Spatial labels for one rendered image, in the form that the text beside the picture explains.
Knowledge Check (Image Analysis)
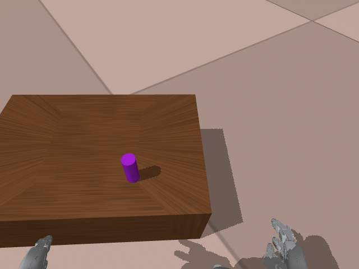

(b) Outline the can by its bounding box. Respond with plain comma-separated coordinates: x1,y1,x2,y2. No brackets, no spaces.
121,153,140,183

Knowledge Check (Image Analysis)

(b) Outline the left robot hand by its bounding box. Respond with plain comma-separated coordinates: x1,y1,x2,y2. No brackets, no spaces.
18,235,53,269

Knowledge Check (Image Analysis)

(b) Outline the right robot hand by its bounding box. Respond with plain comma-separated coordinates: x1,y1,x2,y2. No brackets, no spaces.
264,219,308,269

